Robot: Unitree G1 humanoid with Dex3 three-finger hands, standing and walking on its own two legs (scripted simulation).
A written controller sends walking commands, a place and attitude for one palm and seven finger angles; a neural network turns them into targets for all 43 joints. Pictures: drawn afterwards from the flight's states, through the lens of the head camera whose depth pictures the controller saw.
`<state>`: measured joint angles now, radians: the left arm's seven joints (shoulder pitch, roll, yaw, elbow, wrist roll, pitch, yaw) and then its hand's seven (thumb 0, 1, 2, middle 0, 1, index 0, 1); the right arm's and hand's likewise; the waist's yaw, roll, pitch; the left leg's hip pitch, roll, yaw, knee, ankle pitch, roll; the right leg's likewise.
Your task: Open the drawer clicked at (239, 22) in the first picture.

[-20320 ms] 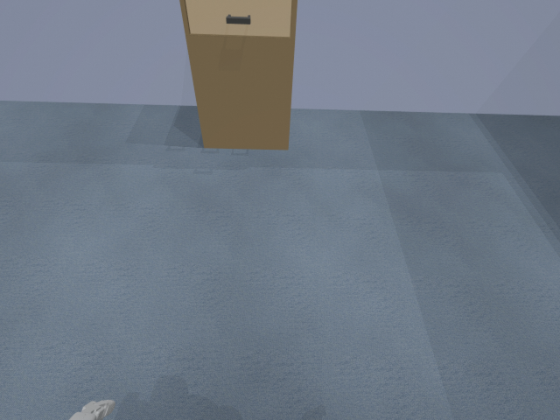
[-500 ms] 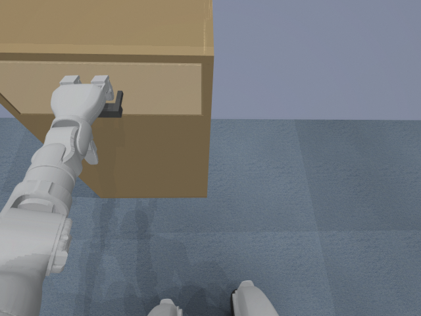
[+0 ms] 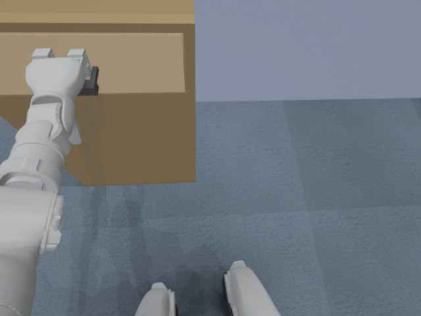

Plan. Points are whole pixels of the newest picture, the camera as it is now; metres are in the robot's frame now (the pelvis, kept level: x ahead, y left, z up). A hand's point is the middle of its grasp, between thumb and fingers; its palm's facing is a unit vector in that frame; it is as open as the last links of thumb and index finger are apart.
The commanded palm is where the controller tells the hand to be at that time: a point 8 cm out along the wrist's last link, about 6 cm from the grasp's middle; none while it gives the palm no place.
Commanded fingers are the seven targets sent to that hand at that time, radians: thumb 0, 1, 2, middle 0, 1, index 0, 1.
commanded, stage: lower the fingers behind the handle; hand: left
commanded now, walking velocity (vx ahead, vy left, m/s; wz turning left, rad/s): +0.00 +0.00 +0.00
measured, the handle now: (71, 79) +0.59 +0.22 +0.03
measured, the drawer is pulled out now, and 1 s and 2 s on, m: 0.00 0.00 0.00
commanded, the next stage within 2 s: lift the fingers back up to retry in 0.34 s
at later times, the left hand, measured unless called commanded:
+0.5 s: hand (68, 100) +0.53 +0.22 +0.03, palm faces -0.04 +0.04 -1.00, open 14.0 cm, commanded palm +0.51 +0.22 +0.07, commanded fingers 0.00 -0.50 0.30 -0.30 -1.20 -0.30 -1.20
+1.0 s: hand (48, 82) +0.54 +0.23 +0.08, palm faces -0.04 -0.01 -1.00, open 13.8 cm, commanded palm +0.51 +0.23 +0.14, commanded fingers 0.00 -0.50 0.30 -0.30 -1.20 -0.30 -1.20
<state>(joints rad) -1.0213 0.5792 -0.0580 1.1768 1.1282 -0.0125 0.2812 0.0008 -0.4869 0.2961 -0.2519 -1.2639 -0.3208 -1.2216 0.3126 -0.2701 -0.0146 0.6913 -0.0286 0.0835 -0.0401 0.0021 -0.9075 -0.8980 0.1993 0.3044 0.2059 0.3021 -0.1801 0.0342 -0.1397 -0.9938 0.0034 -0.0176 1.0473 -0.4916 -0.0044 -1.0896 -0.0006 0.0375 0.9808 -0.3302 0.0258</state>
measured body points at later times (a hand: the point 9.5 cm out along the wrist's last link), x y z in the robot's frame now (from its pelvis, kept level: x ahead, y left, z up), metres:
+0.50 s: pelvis -0.01 +0.00 -0.01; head +0.14 +0.00 +0.41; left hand +0.53 +0.22 +0.08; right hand +0.00 -0.28 -0.14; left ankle -0.01 +0.12 -0.66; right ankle +0.06 -0.13 -0.66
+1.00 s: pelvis +0.04 +0.01 +0.03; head +0.15 +0.01 +0.47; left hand +0.53 +0.23 +0.13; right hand +0.03 -0.27 -0.09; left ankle -0.01 +0.12 -0.66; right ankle +0.06 -0.13 -0.66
